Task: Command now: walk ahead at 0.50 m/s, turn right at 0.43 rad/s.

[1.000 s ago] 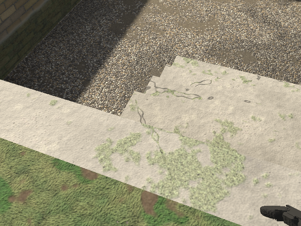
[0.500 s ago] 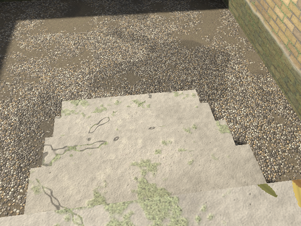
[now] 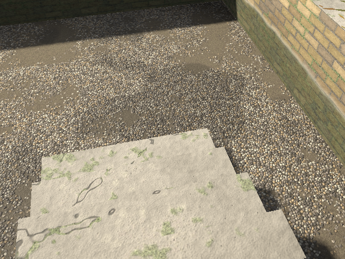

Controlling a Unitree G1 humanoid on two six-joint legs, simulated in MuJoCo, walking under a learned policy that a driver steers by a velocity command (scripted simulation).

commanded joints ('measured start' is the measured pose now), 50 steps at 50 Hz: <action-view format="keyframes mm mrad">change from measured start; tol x64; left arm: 1 -46 183 46 -77 4 0 2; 50 126 -23 -54 -16 0 45 30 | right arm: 1 -4 -109 -31 -44 9 -26 -3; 50 567 -360 -227 100 4 28 8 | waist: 1 -79 -64 26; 50 -208 235 -484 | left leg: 1 245 -48 61 -36 39 32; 5 1031 360 -689 -240 153 539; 18 146 53 -238 -400 -185 316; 24 -14 -26 -230 188 445 244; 28 -471 -55 -128 969 -508 18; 37 -450 87 -12 253 324 16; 50 1300 279 -193 42 1145 409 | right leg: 1 -163 -246 220 -25 309 -146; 7 -866 -83 15 1021 -133 69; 24 151 -83 -210 172 156 46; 26 487 -564 296 108 1087 -398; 45 -183 -491 -70 334 -240 9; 50 -618 -182 -206 1579 -632 188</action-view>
